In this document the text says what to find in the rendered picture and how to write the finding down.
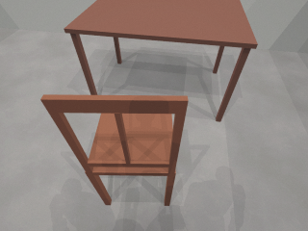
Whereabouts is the table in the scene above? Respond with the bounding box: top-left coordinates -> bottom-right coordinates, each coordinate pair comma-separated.
64,0 -> 258,122

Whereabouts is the chair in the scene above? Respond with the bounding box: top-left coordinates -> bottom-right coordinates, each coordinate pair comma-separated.
40,94 -> 189,206

